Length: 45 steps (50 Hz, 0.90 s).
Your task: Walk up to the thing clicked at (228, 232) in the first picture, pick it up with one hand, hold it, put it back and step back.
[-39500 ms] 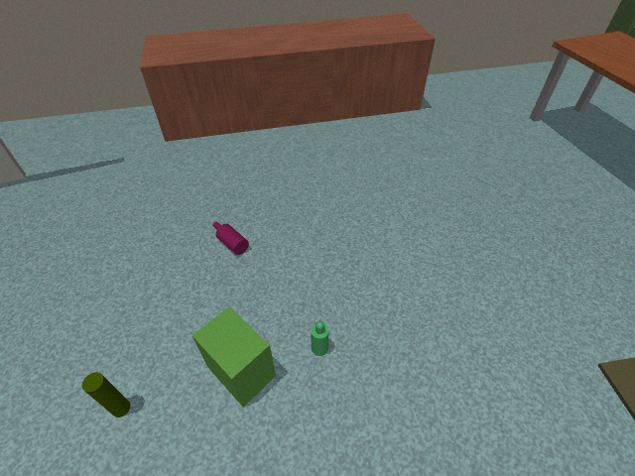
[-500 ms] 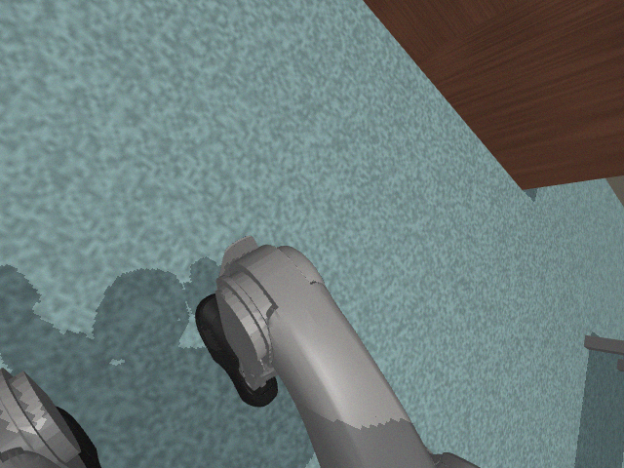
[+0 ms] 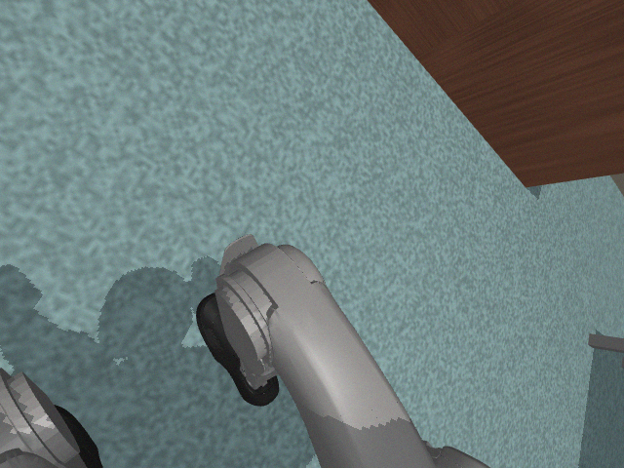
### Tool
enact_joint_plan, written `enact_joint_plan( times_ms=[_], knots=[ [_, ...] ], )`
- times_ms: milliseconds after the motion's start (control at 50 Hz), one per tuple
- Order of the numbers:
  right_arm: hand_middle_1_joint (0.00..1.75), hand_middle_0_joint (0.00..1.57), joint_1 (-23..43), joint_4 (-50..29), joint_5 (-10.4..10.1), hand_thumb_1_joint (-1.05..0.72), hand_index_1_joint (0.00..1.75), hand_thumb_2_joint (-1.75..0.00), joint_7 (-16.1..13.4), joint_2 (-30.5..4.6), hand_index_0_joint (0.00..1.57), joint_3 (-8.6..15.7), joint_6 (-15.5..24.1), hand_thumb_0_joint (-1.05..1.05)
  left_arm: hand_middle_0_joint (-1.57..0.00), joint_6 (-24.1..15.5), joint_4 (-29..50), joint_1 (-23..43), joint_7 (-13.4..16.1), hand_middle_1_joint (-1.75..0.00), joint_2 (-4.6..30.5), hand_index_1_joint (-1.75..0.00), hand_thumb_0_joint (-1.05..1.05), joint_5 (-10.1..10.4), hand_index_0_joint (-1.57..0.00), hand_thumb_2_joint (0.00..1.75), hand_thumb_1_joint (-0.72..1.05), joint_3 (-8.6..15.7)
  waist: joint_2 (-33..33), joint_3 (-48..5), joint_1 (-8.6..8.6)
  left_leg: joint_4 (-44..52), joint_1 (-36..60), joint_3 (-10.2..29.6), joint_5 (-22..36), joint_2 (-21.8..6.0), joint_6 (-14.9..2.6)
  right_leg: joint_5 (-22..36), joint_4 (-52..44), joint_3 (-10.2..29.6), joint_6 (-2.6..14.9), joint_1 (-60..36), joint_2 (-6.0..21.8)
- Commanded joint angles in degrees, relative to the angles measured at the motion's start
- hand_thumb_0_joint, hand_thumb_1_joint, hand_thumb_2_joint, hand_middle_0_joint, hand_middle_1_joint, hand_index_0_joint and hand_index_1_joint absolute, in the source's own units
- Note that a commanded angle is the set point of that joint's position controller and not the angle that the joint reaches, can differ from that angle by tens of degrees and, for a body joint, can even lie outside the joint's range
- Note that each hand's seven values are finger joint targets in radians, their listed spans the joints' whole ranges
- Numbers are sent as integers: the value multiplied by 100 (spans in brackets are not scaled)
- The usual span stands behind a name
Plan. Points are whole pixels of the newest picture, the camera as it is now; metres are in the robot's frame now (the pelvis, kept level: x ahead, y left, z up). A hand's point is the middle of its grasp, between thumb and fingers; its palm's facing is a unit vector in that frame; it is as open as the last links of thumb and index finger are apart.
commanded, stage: close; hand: left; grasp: from above
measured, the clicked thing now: out of the picture +0.50 +0.33 -0.30
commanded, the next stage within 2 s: settle in 0.22 s
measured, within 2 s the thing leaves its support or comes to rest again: leaves its support in 0.72 s
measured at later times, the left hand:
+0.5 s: hand out of the picture +0.46 +0.32 -0.27, palm faces -0.04 -0.45 -0.89, open 10.2 cm
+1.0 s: hand out of the picture +0.47 +0.34 -0.21, palm faces +0.01 -0.46 -0.89, open 9.9 cm
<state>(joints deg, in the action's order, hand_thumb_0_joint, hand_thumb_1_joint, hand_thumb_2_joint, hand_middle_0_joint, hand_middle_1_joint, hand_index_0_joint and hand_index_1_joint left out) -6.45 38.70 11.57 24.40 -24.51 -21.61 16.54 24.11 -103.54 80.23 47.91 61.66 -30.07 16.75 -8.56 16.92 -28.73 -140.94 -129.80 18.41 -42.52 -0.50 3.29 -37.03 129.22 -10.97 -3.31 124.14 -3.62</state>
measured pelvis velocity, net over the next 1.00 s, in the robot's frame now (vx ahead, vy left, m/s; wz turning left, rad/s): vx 0.00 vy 0.00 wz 0.02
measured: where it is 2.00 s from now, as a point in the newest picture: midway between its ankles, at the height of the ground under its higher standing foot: (176, 423)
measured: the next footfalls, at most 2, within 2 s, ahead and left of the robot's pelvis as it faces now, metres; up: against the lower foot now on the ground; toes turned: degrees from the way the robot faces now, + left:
none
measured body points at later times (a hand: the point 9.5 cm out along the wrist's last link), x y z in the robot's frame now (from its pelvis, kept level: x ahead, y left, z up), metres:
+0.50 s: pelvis +0.00 +0.00 +0.00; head +0.32 +0.11 +0.29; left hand +0.46 +0.34 -0.22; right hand -0.01 -0.24 -0.03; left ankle +0.06 +0.14 -0.30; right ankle +0.12 -0.12 -0.30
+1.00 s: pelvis +0.00 +0.00 +0.01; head +0.30 +0.11 +0.33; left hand +0.47 +0.36 -0.16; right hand +0.00 -0.25 -0.04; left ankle +0.06 +0.14 -0.30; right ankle +0.12 -0.12 -0.30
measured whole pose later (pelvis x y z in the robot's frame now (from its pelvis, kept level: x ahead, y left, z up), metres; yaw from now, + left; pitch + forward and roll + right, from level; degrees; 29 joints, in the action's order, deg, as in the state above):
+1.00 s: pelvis +0.00 +0.00 +0.01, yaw +1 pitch +33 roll -14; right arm -9.2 41.9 8.6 24.2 -22.0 -15.5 14.9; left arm 30.0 -96.6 80.0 43.0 55.3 -32.5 17.9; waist -4.3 10.1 -24.8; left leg -137.4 -130.0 16.1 -41.7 -1.1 3.1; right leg -36.7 127.1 -9.4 -2.8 125.1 -3.3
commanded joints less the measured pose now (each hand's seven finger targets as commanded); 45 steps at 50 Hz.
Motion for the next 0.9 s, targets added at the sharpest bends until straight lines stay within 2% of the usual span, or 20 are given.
enact_joint_plan(
  times_ms=[0,140,160,180,220,260,300,320,380,460,480,580,620,640,700,740,800,840,880],
  knots=[
    [30,20,-1469,357,30,-88,30,-90,23,-2063,20,457,-60,0,-73,-37,473,1239,245,-54,882,-58,0,-172,-69,69,28,-137,3209,-4005,-540,1378,2576,-632,1400,-284,-311,1889,-1183,-579,261,-2796,-125],
    [30,20,-1437,412,30,-88,30,-89,21,-2065,20,511,-66,0,-71,-19,562,1357,211,-54,754,-57,0,-188,-68,67,26,-164,3406,-3734,-589,1495,2806,-509,1335,-295,-273,1771,-1097,-650,292,-2391,-55],
    [30,20,-1480,352,28,-88,30,-89,23,-2062,20,498,-71,0,-71,-13,548,1280,219,-53,765,-57,0,-248,-68,68,26,-206,3439,-3806,-592,1483,2821,-542,1354,-291,-273,1789,-1118,-626,303,-2463,-87],
    [30,20,-1386,371,14,-88,30,-89,12,-2070,20,516,-70,0,-71,-17,554,1375,241,-51,712,-54,0,-179,-68,66,25,-180,3371,-3729,-579,1449,2844,-502,1331,-312,-276,1780,-1117,-639,290,-2356,-59],
    [30,20,-1437,356,39,-88,30,-89,14,-2070,20,479,-79,0,-73,-46,492,1282,266,-52,783,-56,0,-236,-70,67,28,-190,3409,-3774,-593,1465,2773,-542,1342,-292,-287,1826,-1146,-617,300,-2505,-80],
    [30,20,-1426,376,32,-88,30,-89,16,-2051,20,500,-85,0,-74,-51,530,1358,275,-55,765,-59,0,-190,-70,73,29,-164,3359,-3769,-568,1423,2765,-567,1385,-292,-286,1839,-1143,-612,290,-2485,-60],
    [30,20,-1380,371,44,-88,30,-89,12,-2067,20,488,-64,0,-75,-48,489,1385,281,-52,745,-56,0,-134,-71,70,30,-146,3348,-3735,-589,1409,2772,-562,1397,-291,-283,1847,-1146,-611,282,-2453,-57],
    [30,20,-1385,432,75,-91,30,-90,6,-2060,20,489,-61,0,-78,-58,536,1319,247,-58,772,-59,0,-162,-77,62,33,-179,3344,-3688,-618,1435,2684,-599,1346,-270,-295,1852,-1147,-593,261,-2548,-60],
    [30,20,-1430,382,52,-90,30,-90,25,-2056,20,483,-57,0,-91,-60,523,1291,238,-56,777,-58,0,-129,-89,67,49,-157,3294,-3818,-580,1407,2636,-610,1394,-278,-300,1882,-1159,-588,262,-2654,-80],
    [30,20,-1486,271,-2,-90,30,-90,50,-2107,20,505,-61,0,-93,-12,617,1311,194,-49,625,-51,0,34,-91,59,51,-167,3342,-3949,-584,1367,2854,-554,1576,-292,-289,1948,-1126,-610,269,-2537,-78],
    [30,20,-1558,326,19,-90,30,-90,57,-2123,20,499,-79,0,-94,-18,603,1299,200,-50,652,-52,0,-28,-93,59,53,-186,3387,-3989,-604,1410,2807,-604,1629,-295,-280,2036,-1120,-597,268,-2688,-108],
    [30,20,-1527,335,-39,-90,30,-90,68,-2083,20,560,-73,0,-95,29,837,1523,222,-54,811,-56,0,-9,-93,67,53,-51,3566,-4051,-460,1437,2972,-588,1565,-292,-260,1939,-1085,-608,281,-2530,-35],
    [30,20,-1516,318,-60,-90,30,-90,67,-2047,20,577,-91,0,-94,75,905,1475,179,-50,766,-53,0,-91,-92,63,53,-85,3718,-4127,-419,1503,3079,-586,1532,-311,-237,1904,-1102,-592,301,-2469,-55],
    [30,20,-1580,352,-83,-90,30,-90,46,-2052,20,597,-115,0,-95,86,973,1561,175,-50,821,-53,0,-203,-93,63,53,-105,3805,-4288,-391,1544,3136,-616,1595,-335,-217,1973,-1135,-575,321,-2543,-88],
    [30,20,-1522,383,-110,-90,30,-90,36,-1947,20,683,-132,0,-94,171,1276,1661,110,-51,911,-53,0,-352,-93,63,53,-69,3924,-4386,-260,1583,3100,-686,1692,-318,-241,2053,-1172,-518,304,-2549,-44],
    [30,20,-1560,373,-139,-90,30,-90,37,-1885,20,743,-147,0,-95,243,1373,1635,74,-49,837,-50,0,-439,-94,60,55,-86,3915,-4629,-191,1557,3065,-773,1728,-316,-254,2074,-1272,-460,303,-2663,-70],
    [30,20,-1632,436,-163,-90,30,-90,43,-1841,20,868,-184,0,-97,343,1597,1724,3,-48,784,-49,0,-428,-96,58,58,7,4010,-4872,-112,1614,3209,-807,1919,-319,-230,2213,-1224,-450,308,-2675,-61],
    [30,20,-1691,463,-219,-89,30,-90,35,-1763,20,943,-200,0,-97,443,1565,1626,-86,-47,582,-49,0,-472,-96,59,58,-42,3953,-4902,-90,1613,3167,-844,1873,-298,-243,2148,-1287,-428,306,-2583,-67],
    [30,20,-1775,587,-253,-89,30,-90,16,-1706,20,1015,-218,0,-97,532,1433,1564,-188,-47,382,-49,0,-410,-95,61,57,-88,3712,-4865,-74,1639,2967,-896,1714,-273,-266,2033,-1325,-399,286,-2588,-98]
  ],
)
